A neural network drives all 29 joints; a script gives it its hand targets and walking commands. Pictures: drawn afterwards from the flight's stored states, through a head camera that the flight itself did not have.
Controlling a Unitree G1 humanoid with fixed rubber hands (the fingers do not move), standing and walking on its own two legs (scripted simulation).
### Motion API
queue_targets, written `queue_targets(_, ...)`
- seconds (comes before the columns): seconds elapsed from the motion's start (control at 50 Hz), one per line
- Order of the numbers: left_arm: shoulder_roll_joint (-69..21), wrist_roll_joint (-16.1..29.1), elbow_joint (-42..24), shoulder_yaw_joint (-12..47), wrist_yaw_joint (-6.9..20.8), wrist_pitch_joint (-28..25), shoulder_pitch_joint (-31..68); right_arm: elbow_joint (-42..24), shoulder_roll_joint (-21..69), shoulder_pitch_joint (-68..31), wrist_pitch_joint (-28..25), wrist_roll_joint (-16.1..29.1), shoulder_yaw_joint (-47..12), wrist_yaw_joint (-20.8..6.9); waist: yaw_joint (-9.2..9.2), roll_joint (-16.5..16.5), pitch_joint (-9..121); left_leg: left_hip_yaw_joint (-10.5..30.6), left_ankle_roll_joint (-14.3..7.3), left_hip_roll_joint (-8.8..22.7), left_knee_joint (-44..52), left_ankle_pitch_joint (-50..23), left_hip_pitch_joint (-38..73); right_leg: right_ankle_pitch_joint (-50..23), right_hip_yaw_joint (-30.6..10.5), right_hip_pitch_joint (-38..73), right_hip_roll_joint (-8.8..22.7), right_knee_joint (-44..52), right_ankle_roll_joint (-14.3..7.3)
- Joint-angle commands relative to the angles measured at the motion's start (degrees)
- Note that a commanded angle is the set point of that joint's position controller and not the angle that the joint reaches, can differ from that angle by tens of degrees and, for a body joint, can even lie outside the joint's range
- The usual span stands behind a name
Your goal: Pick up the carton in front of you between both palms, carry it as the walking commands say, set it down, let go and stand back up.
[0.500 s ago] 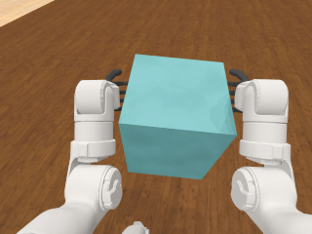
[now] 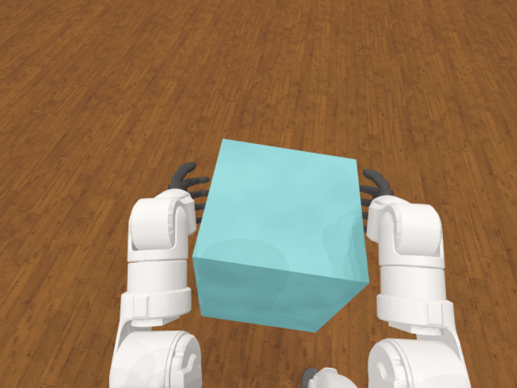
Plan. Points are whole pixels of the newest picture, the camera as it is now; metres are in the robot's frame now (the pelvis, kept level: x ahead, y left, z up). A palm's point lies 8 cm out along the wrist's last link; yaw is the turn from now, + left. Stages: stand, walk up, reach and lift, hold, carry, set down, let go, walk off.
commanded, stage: carry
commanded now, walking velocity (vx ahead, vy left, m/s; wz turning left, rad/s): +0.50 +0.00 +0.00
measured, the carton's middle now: (272, 243) +0.35 +0.01 +0.00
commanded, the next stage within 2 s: none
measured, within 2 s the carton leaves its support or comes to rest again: neither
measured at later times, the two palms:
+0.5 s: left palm (198, 102) +0.59 +0.16 +0.09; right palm (353, 103) +0.60 -0.13 +0.09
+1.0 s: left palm (221, 28) +0.88 +0.14 +0.09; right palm (341, 32) +0.89 -0.15 +0.09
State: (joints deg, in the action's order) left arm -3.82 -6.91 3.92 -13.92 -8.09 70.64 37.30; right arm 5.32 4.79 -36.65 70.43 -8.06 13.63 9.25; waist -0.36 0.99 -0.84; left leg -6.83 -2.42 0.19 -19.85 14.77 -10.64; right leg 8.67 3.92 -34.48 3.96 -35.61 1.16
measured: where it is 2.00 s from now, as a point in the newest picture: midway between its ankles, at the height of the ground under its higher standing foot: (270, 213)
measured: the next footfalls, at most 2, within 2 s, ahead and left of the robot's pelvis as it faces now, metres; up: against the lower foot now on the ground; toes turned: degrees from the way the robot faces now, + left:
right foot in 0.08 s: +0.21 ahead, -0.12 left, +0.00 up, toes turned -7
left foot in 0.50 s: +0.49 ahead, +0.12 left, +0.00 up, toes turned +13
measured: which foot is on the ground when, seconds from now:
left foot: down 0.00-0.10, up 0.12-0.48, down 0.50-1.00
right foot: up 0.00-0.06, down 0.08-0.52, up 0.54-0.98, down 1.00-1.00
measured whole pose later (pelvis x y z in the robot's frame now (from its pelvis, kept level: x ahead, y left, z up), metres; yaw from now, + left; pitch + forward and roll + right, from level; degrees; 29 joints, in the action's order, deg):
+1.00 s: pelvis +0.61 +0.00 -0.02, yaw +1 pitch +3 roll +0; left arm -8.1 -7.8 -16.7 -6.0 -7.0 69.4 12.3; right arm -14.9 8.4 -13.8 71.4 -7.6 6.3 9.4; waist 0.6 -0.4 8.3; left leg -11.4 2.1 3.6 -21.1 24.7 1.9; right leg 3.5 12.2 -26.1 4.0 -24.9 -1.1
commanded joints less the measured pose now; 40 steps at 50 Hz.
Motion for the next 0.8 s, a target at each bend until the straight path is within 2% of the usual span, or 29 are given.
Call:
queue_targets(0.0,-70.23,26.89,-5.27,39.82,14.88,-1.52,33.85,-10.64,64.23,-36.82,-2.06,26.57,-36.33,-16.61,2.13,-10.57,28.48,3.26,-3.59,10.37,-3.32,-36.47,23.65,-5.61,5.15,6.46,-4.11,11.10,0.03)
queue_targets(0.02,-70.01,26.70,-5.96,40.90,15.24,-1.39,31.18,-11.85,63.99,-34.26,-2.00,26.15,-37.58,-16.58,1.59,-10.20,29.08,1.28,-2.31,9.46,-7.53,-38.62,22.18,-7.79,6.80,12.67,-4.86,16.32,-0.46)
queue_targets(0.04,-69.76,26.34,-6.97,41.64,15.65,-1.31,28.64,-12.91,63.10,-31.12,-1.91,25.74,-38.52,-16.60,1.10,-8.24,30.74,-0.59,-0.60,8.52,-13.55,-38.64,16.17,-10.43,7.08,24.20,-4.01,18.85,-1.51)
queue_targets(0.06,-68.98,25.68,-6.86,41.89,16.04,-1.18,23.64,-13.91,61.83,-28.77,-1.68,25.38,-39.47,-16.74,-0.34,-5.89,33.03,-0.26,1.45,8.38,-20.32,-29.17,6.25,-10.30,1.16,36.96,2.27,16.47,-3.65)
queue_targets(0.08,-66.22,23.76,-6.89,41.30,16.16,-1.29,19.96,-14.59,62.70,-26.92,-0.97,25.92,-40.90,-17.14,-1.26,6.57,38.68,-0.72,3.52,4.79,-33.81,-10.99,-10.96,-18.24,-16.82,54.07,15.18,11.76,-9.81)
queue_targets(0.1,-65.33,22.46,-6.36,40.89,16.11,-1.62,15.78,-15.59,62.84,-24.17,-0.48,25.73,-41.38,-17.63,-1.64,17.56,37.51,1.18,3.86,-1.27,-42.43,13.35,-27.30,-23.53,-28.28,62.05,19.84,13.71,-15.61)
queue_targets(0.12,-64.93,21.86,-9.29,41.06,16.18,-1.67,13.31,-16.31,63.18,-22.64,-0.51,25.78,-42.40,-18.06,-1.71,15.25,35.19,4.65,2.58,0.46,-47.68,16.63,-33.85,-26.17,-26.79,62.54,20.05,13.32,-15.80)
queue_targets(0.14,-65.12,21.61,-12.55,41.62,16.29,-1.70,12.50,-17.88,63.65,-21.63,-0.69,26.06,-43.20,-18.42,-1.99,9.88,33.26,6.25,1.91,2.43,-47.33,15.28,-35.38,-27.10,-23.17,60.26,18.58,13.50,-14.27)
queue_targets(0.16,-65.13,21.64,-16.37,42.59,16.41,-1.96,12.62,-19.63,64.00,-20.57,-1.04,26.41,-44.08,-18.65,-1.60,5.27,30.66,6.66,1.98,4.26,-43.50,11.50,-34.70,-25.70,-19.25,55.82,17.32,15.11,-11.93)
queue_targets(0.18,-65.05,21.90,-19.39,43.82,16.49,-2.00,11.72,-21.72,64.24,-18.90,-1.32,26.89,-45.26,-18.70,-1.22,4.08,29.08,6.71,2.54,5.40,-37.81,8.85,-32.00,-22.60,-15.80,51.45,16.15,17.50,-10.35)
queue_targets(0.2,-66.98,22.71,-20.13,44.61,16.88,-1.81,9.73,-23.89,62.94,-17.65,-1.41,27.02,-45.70,-18.37,-1.02,4.55,28.39,5.36,3.20,5.11,-34.52,7.16,-28.72,-20.06,-12.52,48.08,14.93,19.51,-9.49)
queue_targets(0.26,-65.25,23.38,-21.72,45.07,17.73,-1.39,3.16,-28.54,60.55,-12.10,-0.99,26.33,-48.06,-17.66,-0.71,7.32,26.16,1.92,4.44,4.24,-26.56,2.63,-25.84,-16.53,-6.85,44.45,12.40,22.12,-9.60)
queue_targets(0.3,-62.67,23.77,-21.47,45.40,17.89,-0.66,0.94,-27.28,59.59,-8.12,-0.17,26.07,-47.73,-17.88,-0.67,8.26,23.12,0.23,4.50,4.09,-19.84,-1.61,-24.13,-15.51,-3.77,41.83,11.05,22.84,-9.15)
queue_targets(0.38,-59.72,23.51,-19.38,45.40,18.36,0.50,-0.37,-23.78,56.83,-5.58,1.53,25.68,-46.86,-18.83,-0.90,8.67,17.24,-2.78,3.28,3.16,-11.39,-9.38,-19.59,-15.31,-0.24,37.04,10.14,22.86,-7.08)
queue_targets(0.44,-58.70,23.60,-17.60,45.59,18.50,1.03,1.23,-20.93,56.04,-5.94,2.21,25.67,-45.87,-19.49,-0.58,7.65,14.44,-5.55,2.00,2.71,-7.19,-10.08,-12.60,-11.49,1.42,33.15,9.72,18.97,-5.38)
queue_targets(0.46,-58.57,23.67,-16.99,45.71,18.51,1.20,1.92,-19.65,55.94,-5.46,2.30,25.49,-45.30,-19.65,0.10,5.71,15.19,-7.89,1.64,1.05,-5.60,-8.03,-5.90,-12.16,3.72,30.07,8.16,13.30,-4.38)
queue_targets(0.48,-58.43,23.60,-16.30,45.80,18.50,1.33,2.03,-18.15,55.72,-4.68,2.34,25.30,-44.57,-19.78,0.74,3.08,17.75,-7.77,1.15,0.81,-6.50,-4.26,4.71,-13.01,6.06,24.41,6.14,4.72,-3.00)
queue_targets(0.5,-57.80,23.59,-15.99,45.84,18.56,1.58,2.63,-16.45,55.24,-3.81,2.24,24.74,-43.72,-19.85,1.80,-5.31,20.09,7.72,-1.18,10.81,-1.65,3.85,13.89,-4.67,7.65,14.45,2.94,-9.06,-0.36)
queue_targets(0.52,-58.39,24.21,-16.94,46.63,18.51,1.96,5.07,-14.42,55.24,-4.05,1.60,24.01,-43.03,-20.01,1.97,-20.13,23.15,32.04,-8.77,23.73,5.45,8.46,23.91,13.13,6.16,-1.12,-4.11,-24.98,2.00)
queue_targets(0.54,-59.60,24.43,-16.21,47.39,18.67,1.65,6.14,-14.27,56.92,-3.76,1.14,24.49,-43.05,-20.06,1.74,-17.93,22.57,36.12,-10.46,25.47,7.78,2.60,22.15,19.72,-0.74,-6.26,-2.52,-32.75,0.39)
queue_targets(0.56,-61.38,25.10,-16.08,47.88,18.90,1.00,7.27,-15.28,58.88,-5.18,0.57,25.00,-43.51,-20.16,1.69,-13.64,22.42,30.55,-9.68,23.85,6.66,-2.08,19.06,18.72,-2.77,-6.51,0.27,-35.74,-1.04)
queue_targets(0.58,-63.03,25.60,-16.48,48.18,19.03,0.20,7.80,-16.31,60.57,-6.37,-0.06,25.44,-44.02,-20.31,1.53,-7.88,22.63,25.68,-8.43,22.67,6.08,-3.20,16.25,15.80,-3.50,-5.90,2.33,-35.53,-1.64)
queue_targets(0.6,-64.26,25.83,-17.00,48.60,19.02,-0.54,7.77,-17.54,62.05,-7.71,-0.66,25.99,-44.64,-20.43,1.16,-4.20,21.88,21.21,-6.66,21.58,7.30,-2.37,12.43,12.27,-4.17,-4.36,4.16,-31.99,-1.87)
queue_targets(0.62,-65.14,25.84,-17.46,48.98,18.86,-1.17,7.66,-18.49,63.02,-8.76,-1.19,26.55,-45.16,-20.46,0.91,-4.54,21.85,16.95,-5.22,20.06,8.95,0.53,9.50,9.48,-3.62,-2.14,4.57,-28.10,-1.72)
queue_targets(0.66,-66.46,25.78,-17.77,49.13,18.34,-2.29,6.16,-19.62,63.13,-8.43,-1.85,27.30,-45.80,-20.54,0.82,-7.21,21.51,11.71,-4.93,18.19,11.34,2.17,7.49,6.55,-1.41,-0.40,4.04,-21.52,-0.88)
queue_targets(0.72,-66.04,24.53,-18.30,49.05,17.48,-3.39,2.94,-20.32,62.11,-6.11,-2.34,27.63,-46.26,-20.77,0.92,-7.15,20.69,8.37,-6.04,17.56,13.21,-0.46,10.26,2.74,0.85,-1.79,3.71,-11.00,0.32)
queue_targets(0.78,-64.87,24.07,-19.55,49.07,17.04,-3.58,1.19,-21.87,60.44,-4.87,-2.35,27.63,-46.50,-20.65,1.20,-7.40,18.87,4.86,-5.37,16.00,12.46,-6.64,13.08,-2.58,3.02,-1.84,2.75,-2.30,0.39)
